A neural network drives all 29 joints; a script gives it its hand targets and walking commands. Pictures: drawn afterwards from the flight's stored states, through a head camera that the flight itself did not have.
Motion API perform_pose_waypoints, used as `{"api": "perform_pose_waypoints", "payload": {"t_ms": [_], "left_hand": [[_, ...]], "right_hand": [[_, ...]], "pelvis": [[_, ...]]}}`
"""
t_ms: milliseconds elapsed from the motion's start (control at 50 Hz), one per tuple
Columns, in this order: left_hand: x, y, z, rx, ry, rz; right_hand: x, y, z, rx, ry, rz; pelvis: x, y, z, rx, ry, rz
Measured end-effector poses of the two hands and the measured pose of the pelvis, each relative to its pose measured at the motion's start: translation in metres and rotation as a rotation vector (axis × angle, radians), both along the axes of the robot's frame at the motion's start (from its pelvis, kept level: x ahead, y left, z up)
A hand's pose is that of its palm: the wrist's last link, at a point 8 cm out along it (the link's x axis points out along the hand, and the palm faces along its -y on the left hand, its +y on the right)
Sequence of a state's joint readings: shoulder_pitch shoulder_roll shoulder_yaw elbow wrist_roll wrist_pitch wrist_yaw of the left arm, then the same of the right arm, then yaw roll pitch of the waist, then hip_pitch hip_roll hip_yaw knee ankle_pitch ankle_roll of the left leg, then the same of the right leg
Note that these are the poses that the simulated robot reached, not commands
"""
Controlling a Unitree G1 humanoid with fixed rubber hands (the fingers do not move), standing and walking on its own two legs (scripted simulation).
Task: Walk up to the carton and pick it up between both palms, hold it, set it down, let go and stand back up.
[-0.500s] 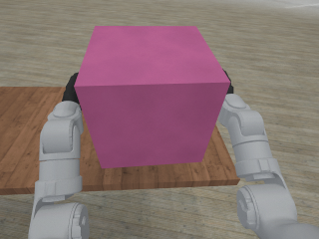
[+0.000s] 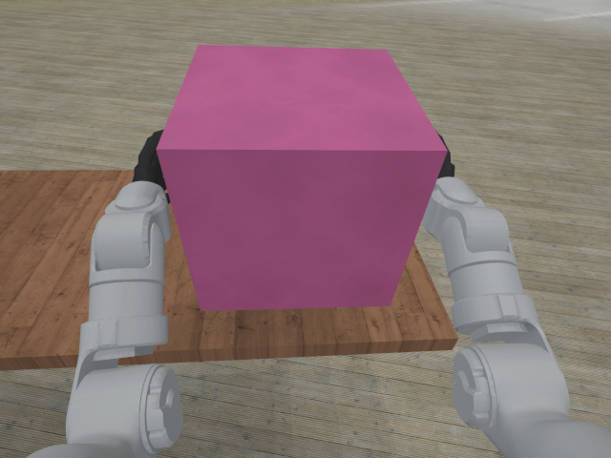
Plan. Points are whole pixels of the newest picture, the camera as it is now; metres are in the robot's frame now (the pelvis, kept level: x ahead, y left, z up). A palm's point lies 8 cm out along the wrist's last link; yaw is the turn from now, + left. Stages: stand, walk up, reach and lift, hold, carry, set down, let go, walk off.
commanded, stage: hold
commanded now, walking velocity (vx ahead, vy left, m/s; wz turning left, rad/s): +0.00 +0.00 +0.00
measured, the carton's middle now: (295, 177) +0.43 +0.01 +0.20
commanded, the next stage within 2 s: none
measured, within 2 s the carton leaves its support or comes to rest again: neither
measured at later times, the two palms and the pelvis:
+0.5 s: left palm (145, 196) +0.36 +0.19 +0.21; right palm (424, 183) +0.39 -0.16 +0.22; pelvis +0.01 +0.00 +0.00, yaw +0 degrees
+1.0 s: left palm (153, 189) +0.36 +0.18 +0.22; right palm (436, 188) +0.38 -0.17 +0.22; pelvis +0.00 +0.00 +0.00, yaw +0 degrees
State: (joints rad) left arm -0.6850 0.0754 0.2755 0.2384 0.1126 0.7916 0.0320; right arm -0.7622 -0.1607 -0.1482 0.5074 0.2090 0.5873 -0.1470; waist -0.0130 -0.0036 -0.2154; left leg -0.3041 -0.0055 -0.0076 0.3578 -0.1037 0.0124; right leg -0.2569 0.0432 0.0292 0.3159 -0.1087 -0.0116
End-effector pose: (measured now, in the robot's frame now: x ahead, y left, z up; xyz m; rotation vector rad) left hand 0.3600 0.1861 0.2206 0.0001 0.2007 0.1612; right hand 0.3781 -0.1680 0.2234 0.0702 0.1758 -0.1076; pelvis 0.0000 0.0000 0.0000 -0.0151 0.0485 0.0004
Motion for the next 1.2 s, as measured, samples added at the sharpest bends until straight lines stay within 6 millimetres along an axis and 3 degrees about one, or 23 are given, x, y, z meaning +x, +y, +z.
{"api": "perform_pose_waypoints", "payload": {"t_ms": [340,720,940,1200], "left_hand": [[0.012,0.007,-0.005,0.038,0.024,0.019],[-0.014,0.004,-0.005,0.012,-0.001,0.007],[-0.004,-0.002,0.002,0.008,0.009,-0.007],[0.016,0.002,-0.001,0.032,0.023,0.000]], "right_hand": [[0.021,0.007,-0.008,-0.039,0.022,0.031],[-0.008,0.004,0.001,-0.030,-0.003,0.017],[-0.006,-0.002,-0.002,0.018,0.010,-0.007],[0.018,0.002,-0.006,-0.008,0.023,0.006]], "pelvis": [[0.017,-0.002,0.001,0.002,0.023,0.000],[0.000,0.000,0.000,0.000,-0.003,0.000],[-0.006,0.000,0.000,-0.001,-0.010,0.000],[0.010,-0.002,0.001,0.002,0.012,0.000]]}}
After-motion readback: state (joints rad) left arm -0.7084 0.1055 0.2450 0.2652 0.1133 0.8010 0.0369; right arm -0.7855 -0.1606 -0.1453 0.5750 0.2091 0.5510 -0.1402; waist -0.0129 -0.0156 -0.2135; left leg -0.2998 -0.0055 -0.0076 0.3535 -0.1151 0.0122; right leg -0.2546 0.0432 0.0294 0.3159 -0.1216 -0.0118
